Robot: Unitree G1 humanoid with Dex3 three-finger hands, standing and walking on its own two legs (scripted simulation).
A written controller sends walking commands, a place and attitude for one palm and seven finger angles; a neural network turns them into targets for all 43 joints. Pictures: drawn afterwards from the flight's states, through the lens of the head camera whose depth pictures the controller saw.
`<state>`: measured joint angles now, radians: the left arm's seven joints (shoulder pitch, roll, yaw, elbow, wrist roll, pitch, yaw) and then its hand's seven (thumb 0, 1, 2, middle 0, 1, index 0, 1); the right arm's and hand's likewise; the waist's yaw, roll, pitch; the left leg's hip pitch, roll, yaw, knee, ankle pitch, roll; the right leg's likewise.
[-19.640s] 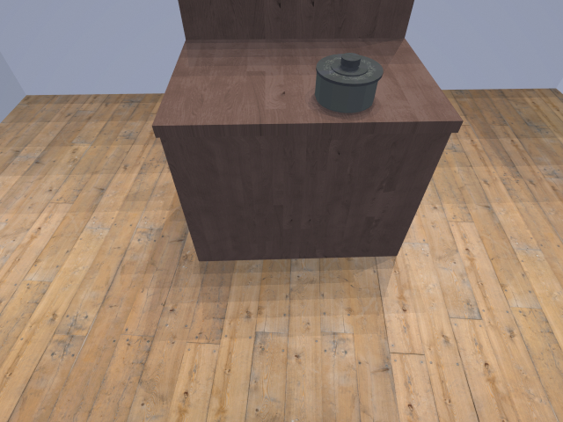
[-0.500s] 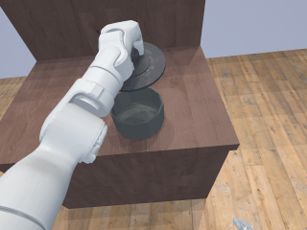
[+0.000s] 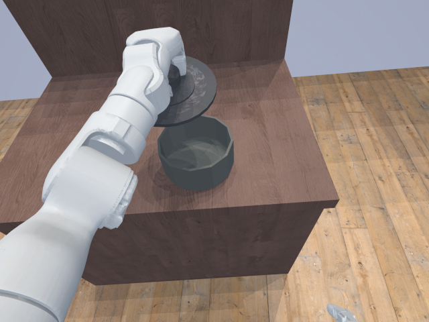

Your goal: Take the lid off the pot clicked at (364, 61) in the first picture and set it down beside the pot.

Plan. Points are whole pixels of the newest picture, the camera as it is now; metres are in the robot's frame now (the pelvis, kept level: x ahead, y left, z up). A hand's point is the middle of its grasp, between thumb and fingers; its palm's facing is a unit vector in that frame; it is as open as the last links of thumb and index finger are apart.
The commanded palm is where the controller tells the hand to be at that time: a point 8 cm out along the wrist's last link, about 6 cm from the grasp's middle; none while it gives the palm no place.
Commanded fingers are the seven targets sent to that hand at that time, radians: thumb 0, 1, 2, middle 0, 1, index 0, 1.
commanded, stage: move the lid sideways beside the pot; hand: left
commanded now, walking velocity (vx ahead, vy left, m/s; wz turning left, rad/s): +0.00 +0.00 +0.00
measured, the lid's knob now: (166, 77) +0.52 +0.07 +0.19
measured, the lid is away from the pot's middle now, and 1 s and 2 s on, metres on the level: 0.04 0.15 0.23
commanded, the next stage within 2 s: lower the lid onto the table in 1.78 s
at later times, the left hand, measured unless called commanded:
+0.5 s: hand (133, 81) +0.49 +0.12 +0.21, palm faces -0.25 -0.06 -0.97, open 8.4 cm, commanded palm +0.48 +0.13 +0.28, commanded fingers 0.00 0.51 1.09 -0.82 -1.01 -0.83 -1.00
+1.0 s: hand (98, 85) +0.49 +0.18 +0.21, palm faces -0.28 -0.06 -0.96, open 8.4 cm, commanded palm +0.48 +0.19 +0.28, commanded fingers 0.00 0.51 1.09 -0.82 -1.01 -0.83 -1.00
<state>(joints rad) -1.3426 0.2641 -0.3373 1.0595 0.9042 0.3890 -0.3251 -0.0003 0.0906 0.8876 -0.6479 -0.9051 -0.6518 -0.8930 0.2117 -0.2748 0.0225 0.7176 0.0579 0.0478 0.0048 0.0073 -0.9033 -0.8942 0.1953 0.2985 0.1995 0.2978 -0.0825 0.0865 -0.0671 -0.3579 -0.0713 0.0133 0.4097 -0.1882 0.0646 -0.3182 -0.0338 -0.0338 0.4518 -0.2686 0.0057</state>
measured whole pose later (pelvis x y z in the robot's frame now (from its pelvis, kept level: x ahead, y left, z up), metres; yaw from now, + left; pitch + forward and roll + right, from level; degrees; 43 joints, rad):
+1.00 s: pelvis +0.00 +0.00 +0.00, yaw +0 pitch +7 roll +0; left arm -1.22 0.54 -0.22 0.94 0.93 0.21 -0.47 0.00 0.09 0.89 -0.65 -0.91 -0.65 -0.89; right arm 0.22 -0.29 0.02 0.67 0.07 0.10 -0.02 0.01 -0.90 -0.89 0.20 0.30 0.20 0.30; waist -0.08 0.07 -0.03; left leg -0.35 -0.06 0.00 0.42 -0.20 0.07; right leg -0.28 -0.02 -0.05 0.41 -0.25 0.01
